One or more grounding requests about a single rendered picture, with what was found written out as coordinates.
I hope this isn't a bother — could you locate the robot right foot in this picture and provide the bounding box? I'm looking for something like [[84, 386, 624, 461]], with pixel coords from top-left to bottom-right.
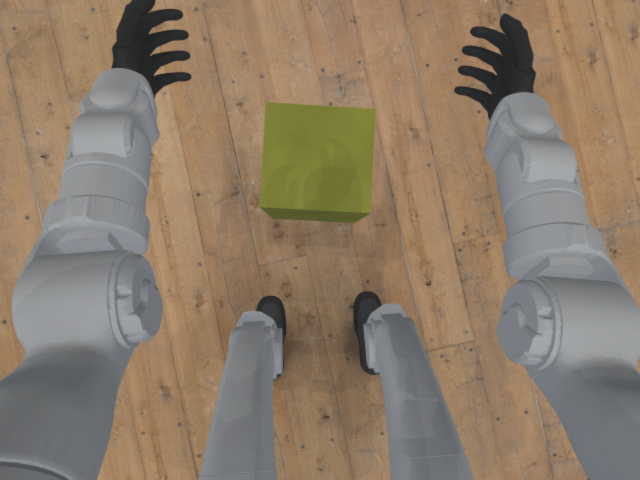
[[353, 291, 382, 375]]

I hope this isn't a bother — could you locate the robot right upper arm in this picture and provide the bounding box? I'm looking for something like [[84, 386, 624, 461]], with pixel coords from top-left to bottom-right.
[[496, 275, 640, 480]]

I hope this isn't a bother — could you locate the left robot hand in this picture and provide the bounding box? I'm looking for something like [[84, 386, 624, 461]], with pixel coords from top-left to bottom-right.
[[112, 0, 191, 98]]

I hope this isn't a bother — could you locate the carton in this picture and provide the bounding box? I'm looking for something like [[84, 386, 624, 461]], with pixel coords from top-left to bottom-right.
[[260, 102, 376, 223]]

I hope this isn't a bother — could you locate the right robot hand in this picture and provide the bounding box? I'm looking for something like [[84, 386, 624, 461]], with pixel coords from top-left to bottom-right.
[[454, 14, 536, 121]]

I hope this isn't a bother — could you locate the robot left upper arm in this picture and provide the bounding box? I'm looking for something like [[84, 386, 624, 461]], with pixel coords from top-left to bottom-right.
[[0, 249, 163, 480]]

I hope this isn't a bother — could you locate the robot left forearm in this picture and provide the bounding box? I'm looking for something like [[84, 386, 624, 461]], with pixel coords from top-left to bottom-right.
[[12, 68, 160, 346]]

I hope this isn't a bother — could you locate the robot right forearm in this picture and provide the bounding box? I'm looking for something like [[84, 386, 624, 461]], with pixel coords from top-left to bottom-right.
[[483, 92, 640, 358]]

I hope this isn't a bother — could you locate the robot left shin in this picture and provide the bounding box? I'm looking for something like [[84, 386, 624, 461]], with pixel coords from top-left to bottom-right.
[[228, 311, 276, 348]]

